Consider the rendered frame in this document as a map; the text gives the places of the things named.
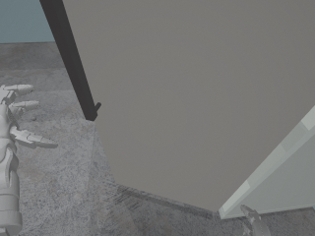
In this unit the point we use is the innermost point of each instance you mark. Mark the fridge door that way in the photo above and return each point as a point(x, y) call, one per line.
point(194, 94)

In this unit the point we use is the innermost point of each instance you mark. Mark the robot left hand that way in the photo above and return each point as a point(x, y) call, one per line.
point(10, 114)

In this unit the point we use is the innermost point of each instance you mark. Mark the handle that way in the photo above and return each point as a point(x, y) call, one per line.
point(57, 19)

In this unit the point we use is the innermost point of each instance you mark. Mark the left robot forearm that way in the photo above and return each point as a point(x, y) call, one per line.
point(11, 220)

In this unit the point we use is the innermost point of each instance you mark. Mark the robot right hand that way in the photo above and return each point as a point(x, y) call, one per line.
point(258, 227)

